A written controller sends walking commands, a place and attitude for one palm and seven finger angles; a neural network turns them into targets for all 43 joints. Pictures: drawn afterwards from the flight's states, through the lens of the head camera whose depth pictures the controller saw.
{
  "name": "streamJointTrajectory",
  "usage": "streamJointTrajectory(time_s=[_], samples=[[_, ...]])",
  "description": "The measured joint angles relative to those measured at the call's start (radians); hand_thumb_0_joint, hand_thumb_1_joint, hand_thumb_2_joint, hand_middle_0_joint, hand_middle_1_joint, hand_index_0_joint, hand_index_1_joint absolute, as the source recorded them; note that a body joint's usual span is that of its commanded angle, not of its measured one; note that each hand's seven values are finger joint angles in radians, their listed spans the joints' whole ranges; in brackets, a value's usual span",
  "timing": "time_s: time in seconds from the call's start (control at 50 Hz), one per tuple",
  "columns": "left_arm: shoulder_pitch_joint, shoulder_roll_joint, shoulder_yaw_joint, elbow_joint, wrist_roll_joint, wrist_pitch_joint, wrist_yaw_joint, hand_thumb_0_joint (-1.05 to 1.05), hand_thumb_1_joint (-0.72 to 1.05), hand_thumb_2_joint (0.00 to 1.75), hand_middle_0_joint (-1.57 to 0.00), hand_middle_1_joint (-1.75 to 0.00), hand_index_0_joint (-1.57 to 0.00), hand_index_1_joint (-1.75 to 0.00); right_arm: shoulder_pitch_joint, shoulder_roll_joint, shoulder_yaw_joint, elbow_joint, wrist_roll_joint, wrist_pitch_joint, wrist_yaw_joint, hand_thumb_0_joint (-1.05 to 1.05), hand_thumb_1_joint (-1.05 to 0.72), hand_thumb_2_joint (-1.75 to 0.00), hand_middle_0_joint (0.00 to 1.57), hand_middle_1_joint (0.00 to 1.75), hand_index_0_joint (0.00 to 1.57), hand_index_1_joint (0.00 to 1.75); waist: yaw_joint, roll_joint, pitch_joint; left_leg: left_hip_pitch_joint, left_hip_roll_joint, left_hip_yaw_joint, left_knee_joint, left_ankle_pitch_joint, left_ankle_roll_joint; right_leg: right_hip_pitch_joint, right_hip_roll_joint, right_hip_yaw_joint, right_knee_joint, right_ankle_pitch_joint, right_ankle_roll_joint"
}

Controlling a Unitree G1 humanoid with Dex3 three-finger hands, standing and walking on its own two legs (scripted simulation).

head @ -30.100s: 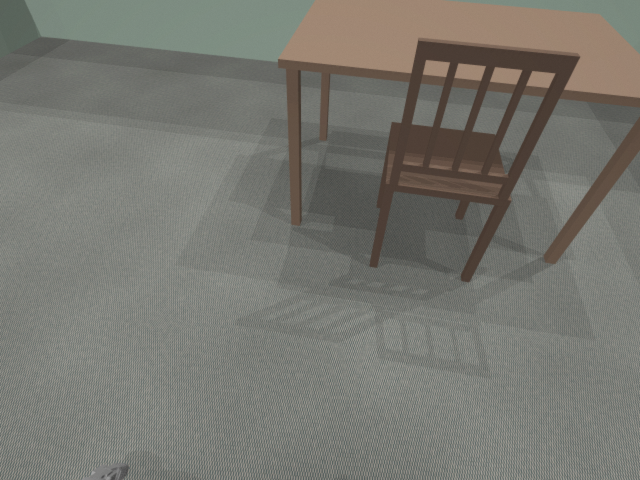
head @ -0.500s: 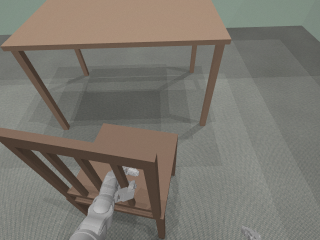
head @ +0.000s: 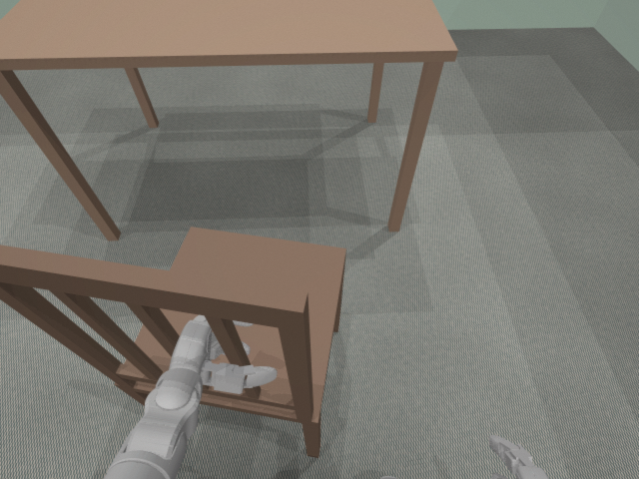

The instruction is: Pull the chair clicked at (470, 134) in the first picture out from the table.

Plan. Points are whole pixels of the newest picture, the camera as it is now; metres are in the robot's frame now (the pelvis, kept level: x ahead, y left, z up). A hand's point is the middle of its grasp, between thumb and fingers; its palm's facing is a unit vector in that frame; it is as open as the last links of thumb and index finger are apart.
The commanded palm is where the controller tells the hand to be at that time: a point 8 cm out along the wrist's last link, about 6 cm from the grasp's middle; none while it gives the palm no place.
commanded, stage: open the thumb and straighten the fingers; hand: left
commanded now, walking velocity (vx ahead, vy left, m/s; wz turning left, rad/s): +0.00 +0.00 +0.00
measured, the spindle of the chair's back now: (177, 349) +0.30 +0.21 -0.06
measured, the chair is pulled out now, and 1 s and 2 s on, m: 0.57 0.57 0.57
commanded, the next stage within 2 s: draw the fingers out of the gap in 0.42 s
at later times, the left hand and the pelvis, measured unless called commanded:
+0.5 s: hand (237, 361) +0.28 +0.12 -0.06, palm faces -0.09 -0.99 -0.14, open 17.3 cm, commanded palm +0.27 +0.17 -0.03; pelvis +0.02 +0.00 -0.02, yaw +1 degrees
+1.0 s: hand (224, 422) +0.21 +0.12 -0.06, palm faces -0.07 -0.99 -0.15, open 17.5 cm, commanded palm +0.19 +0.18 -0.03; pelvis +0.01 +0.00 -0.03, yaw +2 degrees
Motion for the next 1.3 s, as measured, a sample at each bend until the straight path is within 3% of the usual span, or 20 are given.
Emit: streamJointTrajectory(time_s=[0.08, 0.18, 0.36, 0.48, 0.8, 1.3], samples=[[0.021, -0.014, -0.008, -0.049, -0.019, 0.047, -0.013, 0.01, -0.29, 0.33, -0.41, -1.22, -0.41, -1.23, 0.014, 0.0, 0.002, -0.009, -0.003, -0.011, -0.003, 0.01, -0.91, -0.9, 0.2, 0.3, 0.2, 0.3, 0.003, 0.02, -0.02, -0.035, -0.005, 0.001, 0.037, -0.023, 0.005, -0.036, -0.006, 0.003, 0.037, -0.023, 0.005], [0.052, -0.032, -0.02, -0.112, -0.01, 0.079, -0.011, 0.0, -0.45, 0.25, -0.32, -0.94, -0.32, -0.94, 0.019, 0.012, 0.009, -0.024, -0.009, -0.026, -0.007, 0.01, -0.91, -0.9, 0.2, 0.3, 0.2, 0.3, 0.006, 0.023, -0.041, -0.063, -0.008, 0.003, 0.072, -0.049, 0.007, -0.066, -0.011, 0.007, 0.078, -0.051, 0.009], [0.094, -0.017, 0.0, -0.199, 0.001, 0.129, -0.013, -0.01, -0.53, 0.21, -0.12, -0.34, -0.11, -0.35, 0.006, 0.017, 0.015, -0.062, -0.015, -0.026, -0.012, 0.01, -0.91, -0.9, 0.2, 0.3, 0.2, 0.3, 0.007, 0.014, -0.054, -0.095, -0.003, -0.005, 0.118, -0.082, 0.002, -0.096, -0.007, 0.0, 0.122, -0.084, 0.005], [0.167, -0.014, -0.02, -0.295, 0.003, 0.154, -0.012, -0.01, -0.54, 0.2, -0.04, -0.12, -0.04, -0.12, 0.005, 0.005, 0.008, -0.086, -0.015, -0.033, -0.017, 0.01, -0.91, -0.9, 0.2, 0.3, 0.2, 0.3, 0.009, 0.021, -0.068, -0.103, -0.002, -0.015, 0.132, -0.094, 0.0, -0.098, -0.007, -0.01, 0.131, -0.097, 0.004], [0.353, 0.02, -0.024, -0.472, -0.002, 0.188, -0.043, -0.01, -0.54, 0.2, -0.04, -0.01, 0.0, 0.0, 0.005, 0.006, 0.019, -0.146, -0.013, -0.029, -0.032, 0.01, -0.91, -0.9, 0.2, 0.3, 0.2, 0.3, 0.009, 0.016, -0.082, -0.133, 0.002, -0.031, 0.183, -0.115, -0.006, -0.12, -0.006, -0.024, 0.175, -0.118, -0.002], [0.628, 0.022, -0.088, -0.721, 0.029, 0.211, -0.011, -0.01, -0.54, 0.2, -0.01, 0.0, 0.0, 0.0, 0.01, 0.024, 0.027, -0.192, -0.013, -0.071, -0.062, 0.01, -0.91, -0.9, 0.2, 0.3, 0.2, 0.3, 0.022, 0.029, -0.101, -0.205, -0.008, -0.051, 0.284, -0.143, 0.0, -0.174, -0.018, -0.038, 0.254, -0.14, 0.002]])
